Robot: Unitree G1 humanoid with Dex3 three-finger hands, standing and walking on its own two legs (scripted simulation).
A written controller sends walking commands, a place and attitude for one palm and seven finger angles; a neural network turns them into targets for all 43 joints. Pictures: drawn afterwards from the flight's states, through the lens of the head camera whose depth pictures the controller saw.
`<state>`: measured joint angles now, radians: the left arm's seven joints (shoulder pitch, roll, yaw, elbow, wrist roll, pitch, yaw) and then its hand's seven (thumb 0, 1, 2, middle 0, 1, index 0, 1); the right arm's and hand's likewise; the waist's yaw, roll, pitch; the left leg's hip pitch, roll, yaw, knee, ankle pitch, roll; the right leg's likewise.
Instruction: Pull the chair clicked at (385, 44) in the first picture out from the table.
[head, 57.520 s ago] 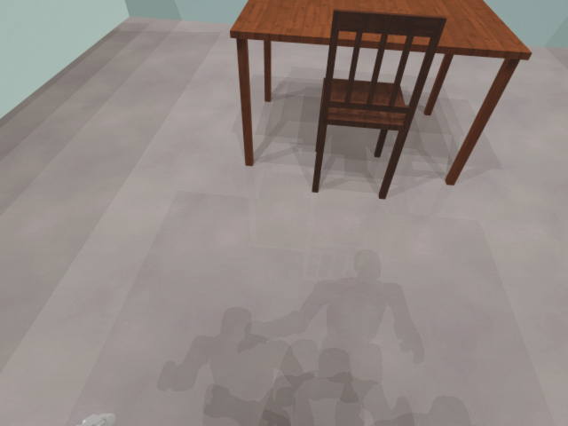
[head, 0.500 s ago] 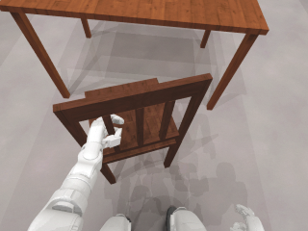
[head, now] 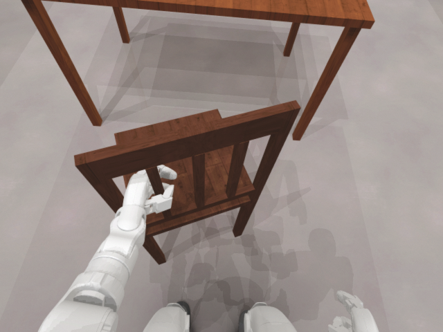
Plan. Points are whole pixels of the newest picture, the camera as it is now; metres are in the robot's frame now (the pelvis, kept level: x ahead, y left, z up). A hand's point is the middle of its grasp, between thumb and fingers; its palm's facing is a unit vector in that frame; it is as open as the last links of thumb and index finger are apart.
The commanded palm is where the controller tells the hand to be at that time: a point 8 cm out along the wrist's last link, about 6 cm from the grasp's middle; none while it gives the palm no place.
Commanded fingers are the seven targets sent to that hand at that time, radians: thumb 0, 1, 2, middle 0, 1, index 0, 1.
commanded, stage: step backward, pulling the chair out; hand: left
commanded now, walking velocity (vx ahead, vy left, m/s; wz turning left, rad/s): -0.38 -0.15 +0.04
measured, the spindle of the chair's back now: (199, 182) +0.42 +0.05 -0.10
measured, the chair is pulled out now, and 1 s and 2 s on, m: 0.48 0.74 0.74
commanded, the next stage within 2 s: stop walking, hand still on the chair in 0.36 s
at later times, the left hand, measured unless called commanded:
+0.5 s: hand (159, 275) +0.21 +0.11 -0.06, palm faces +0.02 -0.99 -0.15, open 5.3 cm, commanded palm +0.19 +0.16 -0.05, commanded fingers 0.00 0.90 0.90 -0.50 -1.45 -0.50 -1.45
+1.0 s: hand out of the picture +0.11 +0.12 -0.07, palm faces +0.03 -0.98 -0.18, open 5.4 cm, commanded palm +0.09 +0.17 -0.05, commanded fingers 0.00 0.90 0.90 -0.50 -1.45 -0.50 -1.45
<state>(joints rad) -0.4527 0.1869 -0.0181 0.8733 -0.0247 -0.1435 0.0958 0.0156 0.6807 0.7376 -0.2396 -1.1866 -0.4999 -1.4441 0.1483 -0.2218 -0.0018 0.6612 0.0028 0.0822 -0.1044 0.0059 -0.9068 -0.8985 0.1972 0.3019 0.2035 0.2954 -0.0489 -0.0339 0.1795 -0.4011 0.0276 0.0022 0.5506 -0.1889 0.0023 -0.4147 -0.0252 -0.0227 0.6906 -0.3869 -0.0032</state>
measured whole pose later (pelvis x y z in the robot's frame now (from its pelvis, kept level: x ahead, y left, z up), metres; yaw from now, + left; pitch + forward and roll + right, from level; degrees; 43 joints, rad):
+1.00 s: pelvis -0.16 -0.02 +0.00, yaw +1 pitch -4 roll -1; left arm -0.11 0.15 -0.03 0.76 -0.02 -0.13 0.08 0.02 0.65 0.78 -0.24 -1.17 -0.50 -1.44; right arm 0.27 -0.20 0.03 0.71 0.02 0.02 -0.10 0.01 -0.91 -0.90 0.20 0.30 0.20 0.30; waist -0.02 0.02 0.08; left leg -0.26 0.01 -0.04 0.59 -0.26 0.00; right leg -0.30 -0.02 -0.03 0.58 -0.28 0.01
